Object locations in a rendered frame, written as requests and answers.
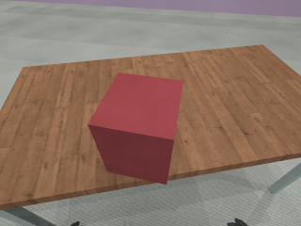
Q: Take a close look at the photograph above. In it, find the table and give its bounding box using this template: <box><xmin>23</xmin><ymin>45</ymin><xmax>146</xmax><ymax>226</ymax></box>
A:
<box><xmin>0</xmin><ymin>44</ymin><xmax>301</xmax><ymax>226</ymax></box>

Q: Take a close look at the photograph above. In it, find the carton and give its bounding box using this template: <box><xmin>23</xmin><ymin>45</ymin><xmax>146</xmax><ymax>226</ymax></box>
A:
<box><xmin>88</xmin><ymin>73</ymin><xmax>183</xmax><ymax>185</ymax></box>

